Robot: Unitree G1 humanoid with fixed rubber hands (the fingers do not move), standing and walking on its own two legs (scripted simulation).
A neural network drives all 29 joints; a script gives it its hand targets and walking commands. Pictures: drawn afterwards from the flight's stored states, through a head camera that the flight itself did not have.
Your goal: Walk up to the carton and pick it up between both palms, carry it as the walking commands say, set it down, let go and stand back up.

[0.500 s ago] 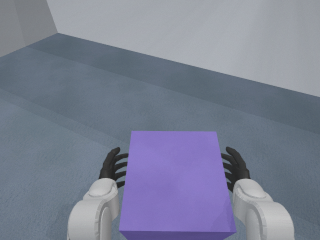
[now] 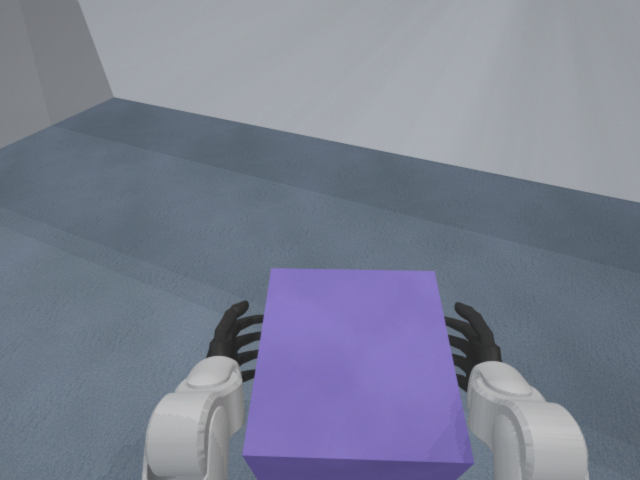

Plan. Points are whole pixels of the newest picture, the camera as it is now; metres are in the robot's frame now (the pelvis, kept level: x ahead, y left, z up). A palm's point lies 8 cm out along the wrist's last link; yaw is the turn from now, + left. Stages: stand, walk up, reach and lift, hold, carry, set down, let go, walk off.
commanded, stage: carry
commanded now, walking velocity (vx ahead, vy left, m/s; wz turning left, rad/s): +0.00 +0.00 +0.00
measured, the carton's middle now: (349, 398) +0.24 +0.00 +0.02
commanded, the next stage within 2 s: none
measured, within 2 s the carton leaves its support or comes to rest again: neither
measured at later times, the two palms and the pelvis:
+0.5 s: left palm (253, 350) +0.26 +0.11 +0.10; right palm (500, 356) +0.26 -0.17 +0.10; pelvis +0.02 -0.03 +0.00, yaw +0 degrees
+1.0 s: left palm (292, 336) +0.28 +0.06 +0.10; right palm (531, 339) +0.28 -0.21 +0.09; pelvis +0.04 -0.07 +0.00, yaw +0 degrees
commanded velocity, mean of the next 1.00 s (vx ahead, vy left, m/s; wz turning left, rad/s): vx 0.00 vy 0.00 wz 0.00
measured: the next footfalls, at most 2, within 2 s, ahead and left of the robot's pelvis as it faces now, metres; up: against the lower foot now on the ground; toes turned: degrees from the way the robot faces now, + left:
none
